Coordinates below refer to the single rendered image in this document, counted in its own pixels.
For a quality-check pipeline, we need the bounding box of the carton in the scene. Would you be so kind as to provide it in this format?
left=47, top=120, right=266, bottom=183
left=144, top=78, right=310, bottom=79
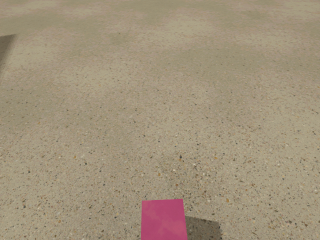
left=141, top=199, right=188, bottom=240

